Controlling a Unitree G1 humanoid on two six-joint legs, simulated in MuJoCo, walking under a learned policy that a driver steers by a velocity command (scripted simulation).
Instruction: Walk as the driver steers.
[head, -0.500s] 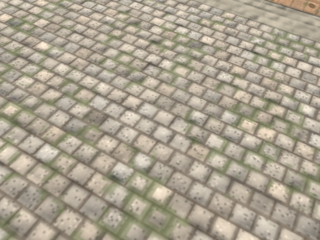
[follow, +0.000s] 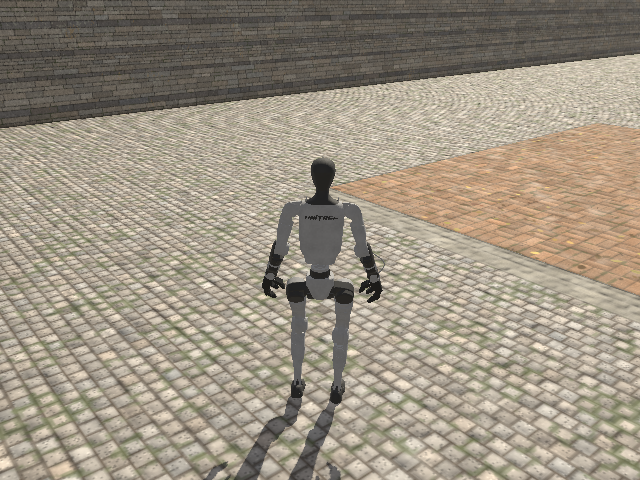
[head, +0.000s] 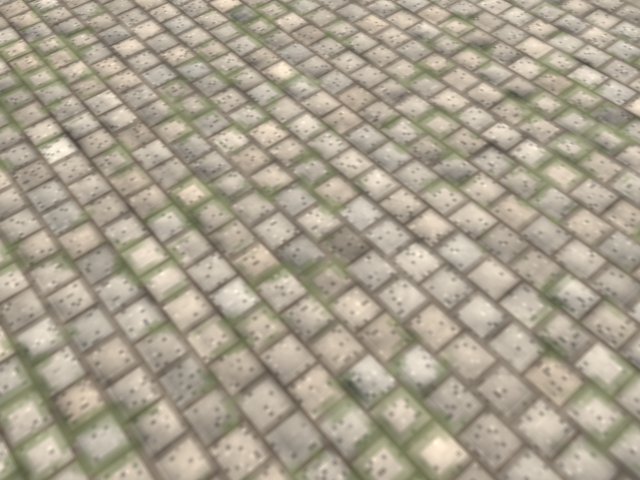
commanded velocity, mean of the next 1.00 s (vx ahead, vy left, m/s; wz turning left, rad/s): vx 0.28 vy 0.00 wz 0.16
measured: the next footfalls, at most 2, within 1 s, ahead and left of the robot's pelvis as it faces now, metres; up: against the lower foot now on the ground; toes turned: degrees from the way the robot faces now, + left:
left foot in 0.20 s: +0.06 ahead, +0.12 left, +0.00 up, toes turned +6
right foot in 0.66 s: +0.18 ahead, -0.08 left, +0.00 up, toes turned +4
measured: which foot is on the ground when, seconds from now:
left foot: up 0.00-0.18, down 0.20-0.66, up 0.68-1.00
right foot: down 0.00-0.20, up 0.22-0.64, down 0.66-1.00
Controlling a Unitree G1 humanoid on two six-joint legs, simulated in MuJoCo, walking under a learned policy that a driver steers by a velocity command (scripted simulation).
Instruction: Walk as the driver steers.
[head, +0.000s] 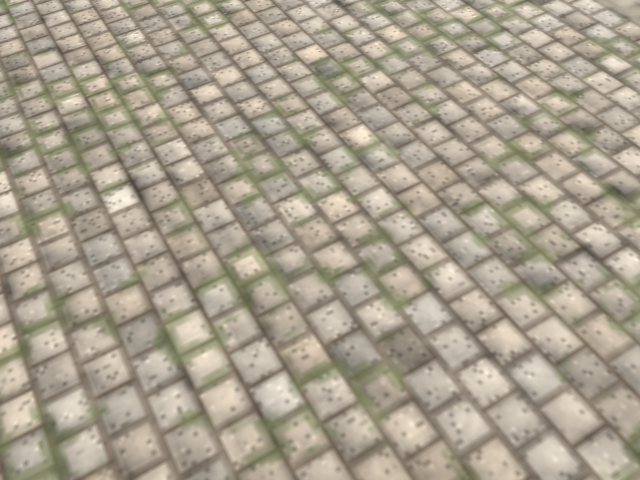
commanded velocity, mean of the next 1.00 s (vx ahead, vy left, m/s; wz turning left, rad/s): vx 0.49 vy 0.00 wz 0.00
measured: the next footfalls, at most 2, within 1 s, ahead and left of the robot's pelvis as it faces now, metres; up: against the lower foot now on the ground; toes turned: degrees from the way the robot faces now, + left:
left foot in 0.14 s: +0.26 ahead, +0.09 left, +0.00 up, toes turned +3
right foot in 0.72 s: +0.58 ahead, -0.07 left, +0.00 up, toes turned -4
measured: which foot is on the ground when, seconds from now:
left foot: up 0.00-0.12, down 0.14-0.74, up 0.76-1.00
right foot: down 0.00-0.14, up 0.16-0.70, down 0.72-1.00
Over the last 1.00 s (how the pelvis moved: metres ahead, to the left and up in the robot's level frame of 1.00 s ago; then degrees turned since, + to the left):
0.25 0.00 0.01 6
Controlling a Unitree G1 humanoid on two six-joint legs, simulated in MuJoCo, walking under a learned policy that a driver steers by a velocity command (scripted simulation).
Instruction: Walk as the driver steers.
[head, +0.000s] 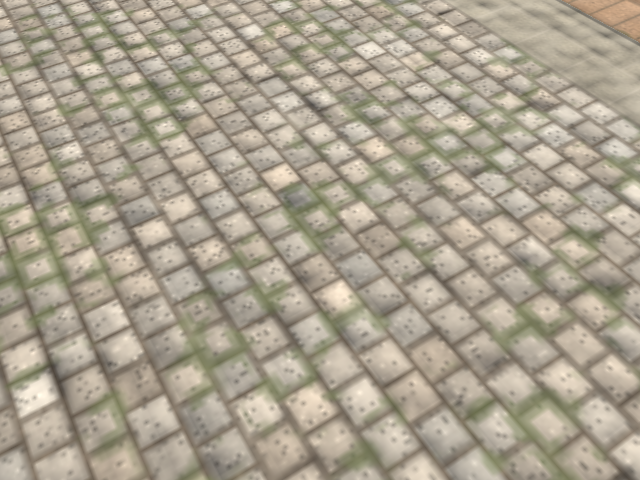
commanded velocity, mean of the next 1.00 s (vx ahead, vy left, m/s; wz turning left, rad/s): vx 0.50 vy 0.00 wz -0.23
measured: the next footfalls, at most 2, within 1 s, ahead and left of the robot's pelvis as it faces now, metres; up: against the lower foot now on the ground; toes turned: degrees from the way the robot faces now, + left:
left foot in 0.26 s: +0.32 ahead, +0.12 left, +0.00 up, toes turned -3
right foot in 0.78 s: +0.51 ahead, -0.16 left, +0.00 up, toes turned -25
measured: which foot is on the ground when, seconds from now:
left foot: up 0.00-0.24, down 0.26-0.80, up 0.82-1.00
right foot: down 0.00-0.26, up 0.28-0.76, down 0.78-1.00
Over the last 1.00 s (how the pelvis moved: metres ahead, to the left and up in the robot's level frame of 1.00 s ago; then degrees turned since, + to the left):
0.56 -0.01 0.01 0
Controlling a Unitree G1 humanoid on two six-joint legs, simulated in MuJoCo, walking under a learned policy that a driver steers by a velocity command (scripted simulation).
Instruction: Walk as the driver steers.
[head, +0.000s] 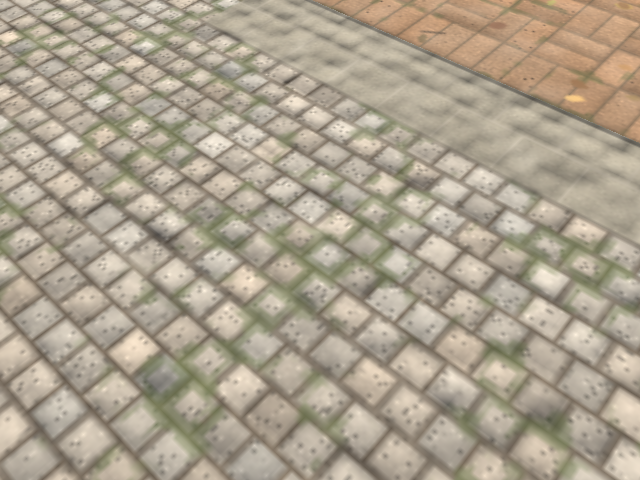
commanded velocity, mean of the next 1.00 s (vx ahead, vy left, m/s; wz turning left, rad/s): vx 0.50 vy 0.00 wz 0.54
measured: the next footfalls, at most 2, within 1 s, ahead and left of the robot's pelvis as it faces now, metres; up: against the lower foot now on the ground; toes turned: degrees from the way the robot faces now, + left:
left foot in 0.32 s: +0.31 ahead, +0.12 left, +0.00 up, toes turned +17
right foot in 0.88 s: +0.68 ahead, +0.10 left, +0.00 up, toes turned +33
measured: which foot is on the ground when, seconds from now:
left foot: up 0.00-0.30, down 0.32-0.88, up 0.90-1.00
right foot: down 0.00-0.34, up 0.36-0.86, down 0.88-1.00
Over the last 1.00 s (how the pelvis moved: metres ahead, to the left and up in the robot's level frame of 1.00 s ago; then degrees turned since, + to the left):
0.50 -0.08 0.00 -14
